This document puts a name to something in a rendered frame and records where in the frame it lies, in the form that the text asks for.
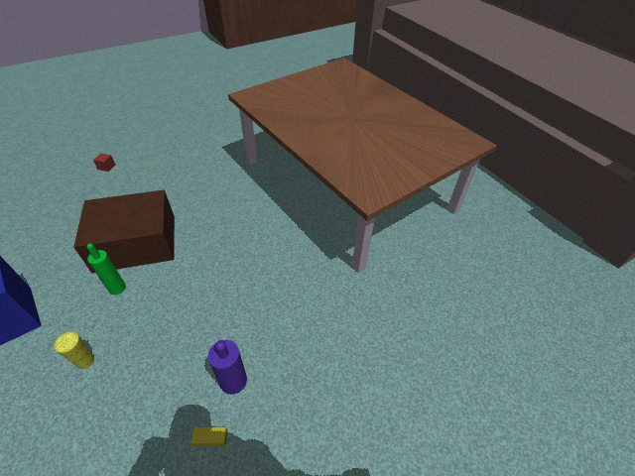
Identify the sofa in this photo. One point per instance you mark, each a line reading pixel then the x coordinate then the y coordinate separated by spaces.
pixel 550 82

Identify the coffee table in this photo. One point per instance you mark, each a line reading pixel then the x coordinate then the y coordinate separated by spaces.
pixel 371 143

